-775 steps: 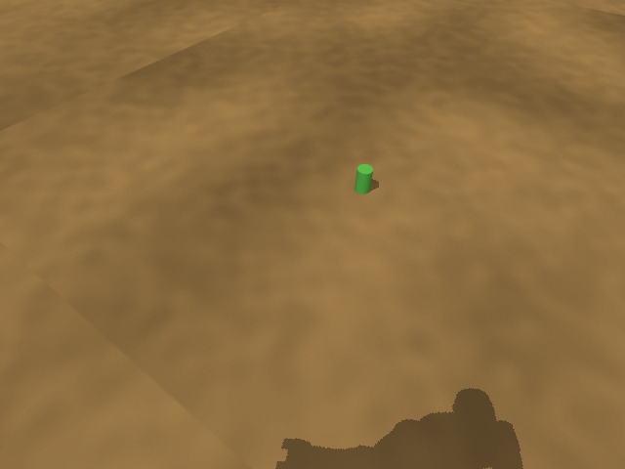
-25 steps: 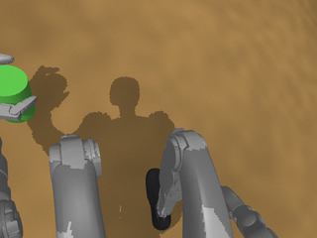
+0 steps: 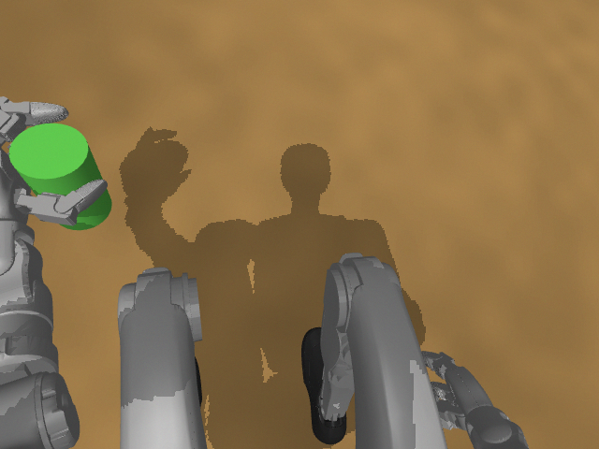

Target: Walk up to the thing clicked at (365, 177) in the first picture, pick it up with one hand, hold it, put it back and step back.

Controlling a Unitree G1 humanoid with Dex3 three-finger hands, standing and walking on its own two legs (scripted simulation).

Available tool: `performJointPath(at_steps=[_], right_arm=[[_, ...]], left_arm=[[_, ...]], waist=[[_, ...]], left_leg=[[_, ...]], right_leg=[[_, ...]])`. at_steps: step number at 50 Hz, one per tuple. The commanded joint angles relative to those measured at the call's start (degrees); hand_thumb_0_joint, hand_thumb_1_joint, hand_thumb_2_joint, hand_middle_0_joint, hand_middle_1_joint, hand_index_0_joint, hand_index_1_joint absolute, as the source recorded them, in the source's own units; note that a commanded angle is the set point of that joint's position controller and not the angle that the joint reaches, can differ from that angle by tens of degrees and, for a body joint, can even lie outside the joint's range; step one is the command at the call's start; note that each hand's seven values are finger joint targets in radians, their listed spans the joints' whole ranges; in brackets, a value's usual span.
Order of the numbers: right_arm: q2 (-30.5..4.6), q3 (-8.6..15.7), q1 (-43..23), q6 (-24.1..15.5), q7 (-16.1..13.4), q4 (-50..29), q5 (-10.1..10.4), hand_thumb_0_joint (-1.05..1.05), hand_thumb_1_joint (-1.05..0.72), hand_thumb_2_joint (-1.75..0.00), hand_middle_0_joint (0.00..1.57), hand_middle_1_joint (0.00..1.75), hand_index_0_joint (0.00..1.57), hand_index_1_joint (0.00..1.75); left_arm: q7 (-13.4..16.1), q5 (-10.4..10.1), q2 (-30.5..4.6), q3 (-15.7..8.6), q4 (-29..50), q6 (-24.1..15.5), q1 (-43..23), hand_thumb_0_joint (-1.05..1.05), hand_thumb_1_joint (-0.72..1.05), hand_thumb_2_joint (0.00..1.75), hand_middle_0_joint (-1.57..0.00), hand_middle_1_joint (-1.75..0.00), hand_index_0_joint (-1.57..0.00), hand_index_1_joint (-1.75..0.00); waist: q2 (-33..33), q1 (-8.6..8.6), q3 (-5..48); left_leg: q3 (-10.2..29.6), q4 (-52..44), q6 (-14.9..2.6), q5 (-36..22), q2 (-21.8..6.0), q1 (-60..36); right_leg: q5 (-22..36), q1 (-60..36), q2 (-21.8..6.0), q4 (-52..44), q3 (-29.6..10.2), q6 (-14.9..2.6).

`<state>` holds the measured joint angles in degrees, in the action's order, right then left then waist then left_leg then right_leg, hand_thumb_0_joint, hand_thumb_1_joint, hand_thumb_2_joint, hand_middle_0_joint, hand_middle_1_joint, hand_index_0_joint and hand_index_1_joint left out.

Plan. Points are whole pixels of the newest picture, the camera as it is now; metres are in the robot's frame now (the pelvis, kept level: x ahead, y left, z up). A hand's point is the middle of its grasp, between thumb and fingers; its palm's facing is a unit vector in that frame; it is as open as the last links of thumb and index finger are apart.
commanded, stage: settle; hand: left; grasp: from the side
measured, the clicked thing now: (68, 181) +0.43 +0.27 -0.08
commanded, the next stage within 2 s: lift in 0.62 s
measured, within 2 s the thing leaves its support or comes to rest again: neither
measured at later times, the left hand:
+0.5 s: hand (45, 160) +0.43 +0.26 -0.01, palm faces +0.20 -0.98 -0.06, open 10.5 cm
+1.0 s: hand (38, 147) +0.43 +0.26 +0.02, palm faces +0.19 -0.98 -0.05, open 10.5 cm
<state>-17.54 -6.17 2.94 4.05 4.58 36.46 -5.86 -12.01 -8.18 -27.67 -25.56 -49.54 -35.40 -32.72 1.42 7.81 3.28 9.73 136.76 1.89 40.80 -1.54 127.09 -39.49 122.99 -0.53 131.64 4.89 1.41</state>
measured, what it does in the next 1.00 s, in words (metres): stands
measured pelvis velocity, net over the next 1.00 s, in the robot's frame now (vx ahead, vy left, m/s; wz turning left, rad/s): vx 0.00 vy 0.00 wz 0.06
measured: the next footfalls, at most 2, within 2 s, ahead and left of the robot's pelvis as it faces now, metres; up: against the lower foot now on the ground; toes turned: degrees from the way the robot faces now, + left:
none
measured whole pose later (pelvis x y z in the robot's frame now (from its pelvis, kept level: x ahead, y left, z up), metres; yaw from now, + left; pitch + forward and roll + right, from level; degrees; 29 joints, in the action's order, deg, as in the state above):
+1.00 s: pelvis +0.00 +0.00 +0.04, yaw +3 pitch +32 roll -5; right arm -15.9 -1.7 6.7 2.0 2.9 38.9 -4.0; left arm -12.6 -7.1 -23.3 -24.7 -48.9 -32.5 -33.7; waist -0.1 6.6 7.9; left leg 6.0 128.1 1.5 39.4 -1.5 121.1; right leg -39.2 118.4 -1.4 125.4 2.2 1.1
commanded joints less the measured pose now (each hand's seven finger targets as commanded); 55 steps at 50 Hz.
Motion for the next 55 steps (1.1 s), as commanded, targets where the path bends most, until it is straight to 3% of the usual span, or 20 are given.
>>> performJointPath(at_steps=[1, 3, 9, 12, 13, 18, 21, 23, 26, 28, 30, 34, 38, 40, 43, 47, 48, 51, 54, 55], right_arm=[[-12.3, 5.5, 7.2, -1.2, -1.5, -3.3, 0.6, 0.0, -0.9, -0.9, 0.2, 0.3, 0.2, 0.3], [-12.0, 5.9, 6.7, -1.5, -1.7, -3.3, 0.8, 0.0, -0.9, -0.9, 0.2, 0.3, 0.2, 0.3], [-11.5, 6.3, 6.9, -2.3, -2.0, -2.7, 0.8, 0.0, -0.9, -0.9, 0.2, 0.3, 0.2, 0.3], [-11.2, 6.7, 7.6, -2.2, -2.0, -1.8, 0.7, 0.0, -0.9, -0.9, 0.2, 0.3, 0.2, 0.3], [-11.2, 6.9, 7.2, -2.3, -2.0, -2.1, 0.8, 0.0, -0.9, -0.9, 0.2, 0.3, 0.2, 0.3], [-11.1, 6.9, 7.4, -2.7, -1.9, -1.8, 0.8, 0.0, -0.91, -0.9, 0.2, 0.3, 0.2, 0.3], [-11.1, 7.1, 7.5, -2.5, -2.0, -2.0, 0.9, 0.0, -0.9, -0.9, 0.2, 0.3, 0.2, 0.3], [-10.9, 7.2, 7.6, -2.5, -1.9, -2.0, 1.1, 0.0, -0.9, -0.9, 0.2, 0.3, 0.2, 0.3], [-10.6, 7.2, 7.7, -3.0, -2.0, -1.6, 1.0, 0.0, -0.89, -0.9, 0.2, 0.3, 0.2, 0.3], [-10.3, 7.1, 8.5, -2.9, -2.0, -1.4, 0.9, 0.0, -0.9, -0.9, 0.2, 0.3, 0.2, 0.3], [-10.4, 7.2, 8.2, -2.9, -2.0, -1.7, 1.0, 0.0, -0.9, -0.9, 0.2, 0.3, 0.2, 0.3], [-10.2, 7.4, 8.9, -2.9, -2.1, -1.2, 1.0, 0.0, -0.89, -0.9, 0.2, 0.3, 0.2, 0.3], [-10.5, 7.5, 9.1, -3.1, -2.1, -0.8, 1.1, 0.0, -0.93, -0.9, 0.2, 0.3, 0.2, 0.3], [-10.5, 7.9, 9.8, -3.1, -2.2, -0.6, 1.3, 0.0, -0.94, -0.9, 0.2, 0.3, 0.2, 0.3], [-10.2, 8.2, 10.1, -3.2, -2.3, -0.9, 1.6, 0.0, -0.93, -0.9, 0.2, 0.3, 0.2, 0.3], [-10.0, 8.9, 10.6, -3.4, -2.8, -1.3, 2.2, 0.0, -0.93, -0.9, 0.2, 0.3, 0.2, 0.3], [-9.9, 8.8, 10.1, -3.5, -2.8, -1.7, 2.5, 0.0, -0.93, -0.9, 0.2, 0.3, 0.2, 0.3], [-10.0, 9.2, 9.9, -3.9, -3.1, -2.2, 3.2, 0.0, -0.92, -0.9, 0.2, 0.3, 0.2, 0.3], [-9.8, 9.5, 9.6, -4.1, -3.5, -3.7, 3.7, 0.0, -0.92, -0.9, 0.2, 0.3, 0.2, 0.3], [-9.5, 9.7, 9.9, -4.1, -3.6, -3.9, 3.8, 0.0, -0.92, -0.9, 0.2, 0.3, 0.2, 0.3]], left_arm=[[0.6, -1.0, -15.5, -3.9, 17.7, -4.7, -15.4, 0.0, 0.1, 1.18, -1.18, -1.3, -1.18, -1.32], [0.3, -1.4, -12.4, -2.2, 17.0, -4.2, -15.2, 0.0, 0.11, 1.17, -1.18, -1.3, -1.18, -1.32], [0.7, -1.1, -10.6, -1.2, 14.9, -3.9, -17.2, 0.0, 0.1, 1.19, -1.19, -1.31, -1.18, -1.33], [1.1, 0.0, -12.4, -1.8, 15.9, -4.1, -18.4, 0.0, 0.09, 1.2, -1.2, -1.32, -1.2, -1.34], [0.7, -0.2, -10.3, -0.9, 13.3, -3.8, -16.3, 0.0, 0.08, 1.22, -1.22, -1.34, -1.21, -1.36], [0.4, -0.3, -9.6, -1.2, 10.2, -3.4, -16.8, 0.0, 0.08, 1.22, -1.21, -1.33, -1.2, -1.35], [0.9, 0.2, -11.9, -2.3, 13.5, -4.0, -19.9, 0.0, 0.06, 1.22, -1.21, -1.33, -1.2, -1.35], [0.7, 0.1, -9.9, -1.4, 10.9, -3.8, -19.0, 0.0, 0.1, 1.24, -1.22, -1.34, -1.22, -1.36], [1.0, -0.1, -11.0, -2.4, 11.6, -4.3, -20.8, 0.0, 0.12, 1.25, -1.21, -1.33, -1.21, -1.36], [1.2, 0.1, -11.7, -2.3, 13.6, -4.5, -22.3, 0.0, 0.11, 1.25, -1.21, -1.34, -1.21, -1.36], [1.0, 0.5, -9.0, -0.5, 9.2, -3.9, -19.5, 0.0, 0.12, 1.26, -1.2, -1.34, -1.2, -1.36], [1.5, 0.6, -11.8, -2.0, 13.4, -4.7, -23.9, 0.0, 0.13, 1.26, -1.2, -1.32, -1.19, -1.35], [1.1, 0.5, -8.9, -0.9, 8.3, -4.1, -20.2, 0.0, 0.09, 1.17, -1.23, -1.38, -1.26, -1.37], [1.1, 0.5, -12.8, -3.2, 13.4, -4.6, -23.0, 0.0, 0.08, 1.18, -1.25, -1.39, -1.28, -1.38], [-0.2, -0.2, -9.3, -1.1, 12.4, -3.6, -20.2, 0.0, 0.12, 1.2, -1.26, -1.41, -1.29, -1.39], [-0.4, -0.9, -11.6, -2.7, 16.7, -2.7, -20.5, 0.0, 0.11, 1.19, -1.24, -1.39, -1.27, -1.37], [-0.4, -1.2, -9.3, -1.1, 16.2, -2.2, -19.8, 0.0, 0.12, 1.19, -1.23, -1.38, -1.26, -1.37], [-0.3, -1.7, -7.0, -1.1, 12.6, -0.8, -14.5, 0.0, 0.12, 1.21, -1.23, -1.39, -1.26, -1.38], [-0.6, -1.9, -7.0, 0.0, 18.1, -0.6, -15.1, 0.0, 0.1, 1.19, -1.23, -1.38, -1.26, -1.37], [-0.4, -1.8, -9.2, -0.4, 23.9, -0.7, -17.0, 0.0, 0.12, 1.19, -1.23, -1.38, -1.26, -1.36]], waist=[[-14.9, -2.23, 42.6], [-14.8, -1.27, 40.9], [-13.2, -0.27, 39.5], [-14.0, -1.31, 39.9], [-12.6, -0.84, 39.1], [-11.3, -0.75, 38.6], [-13.5, -1.72, 40.4], [-12.4, -1.06, 39.3], [-11.0, -1.19, 39.7], [-12.1, -1.59, 41.2], [-11.1, -0.67, 39.4], [-12.8, -1.25, 41.5], [-11.6, -0.93, 40.3], [-13.0, -2.34, 43.7], [-12.0, -1.7, 43.7], [-11.7, -2.82, 46.1], [-11.5, -2.4, 45.0], [-8.7, -2.69, 41.7], [-10.0, -2.95, 43.0], [-11.3, -3.56, 45.1]], left_leg=[[-5.5, -18.3, -2.58, -11.4, 0.2, -27.8], [-5.4, -19.0, -2.65, -10.2, 0.2, -28.0], [-5.6, -19.5, -2.88, -9.1, 0.3, -27.6], [-6.0, -20.4, -2.71, -8.6, 0.4, -28.9], [-6.0, -20.3, -2.81, -8.3, 0.4, -28.8], [-6.1, -20.6, -3.03, -9.0, 0.5, -28.4], [-6.1, -21.9, -2.68, -8.2, 0.7, -30.4], [-6.1, -22.4, -2.77, -6.4, 0.8, -30.0], [-6.7, -21.7, -3.18, -5.7, 0.9, -28.1], [-6.9, -21.9, -3.03, -6.5, 1.0, -28.8], [-6.8, -22.3, -3.04, -6.6, 1.0, -28.2], [-7.2, -22.7, -2.99, -6.1, 1.1, -30.0], [-6.9, -22.9, -2.9, -8.3, 1.0, -30.7], [-7.1, -23.5, -2.75, -8.9, 1.1, -32.5], [-7.4, -24.0, -2.91, -10.0, 1.2, -32.7], [-7.9, -25.1, -3.25, -9.8, 1.3, -33.4], [-7.6, -26.0, -3.18, -8.9, 1.3, -33.6], [-7.5, -27.2, -3.36, -8.1, 1.2, -32.8], [-7.5, -29.0, -3.29, -7.6, 1.1, -35.3], [-7.7, -29.6, -3.26, -7.8, 1.1, -36.5]], right_leg=[[12.7, -22.8, 1.8, -13.8, 1.8, -3.35], [11.7, -21.2, 1.7, -14.4, 1.8, -3.43], [10.9, -21.0, 1.5, -15.5, 1.5, -3.32], [10.0, -20.9, 1.4, -16.2, 1.1, -3.47], [9.6, -20.1, 1.5, -16.4, 1.2, -3.43], [10.3, -20.8, 1.3, -17.0, 1.3, -3.28], [9.0, -19.8, 1.2, -16.6, 1.3, -3.68], [7.7, -19.3, 1.3, -17.2, 1.3, -3.61], [7.4, -20.9, 1.3, -17.9, 0.8, -3.36], [7.9, -21.7, 1.2, -17.8, 0.6, -3.46], [7.9, -21.3, 1.2, -18.1, 0.7, -3.44], [7.4, -21.7, 1.2, -18.6, 0.2, -3.51], [9.2, -21.0, 1.0, -18.3, 0.5, -3.57], [9.5, -22.2, 1.0, -18.4, 0.1, -3.73], [10.5, -23.9, 0.9, -19.3, -0.2, -3.61], [10.5, -27.2, 0.8, -21.3, -1.0, -3.45], [9.6, -26.0, 0.8, -21.5, -0.7, -3.61], [8.9, -26.4, 0.8, -23.3, -0.7, -3.49], [8.5, -26.9, 0.7, -24.7, -1.1, -3.7], [8.6, -28.4, 0.7, -25.6, -1.5, -3.73]])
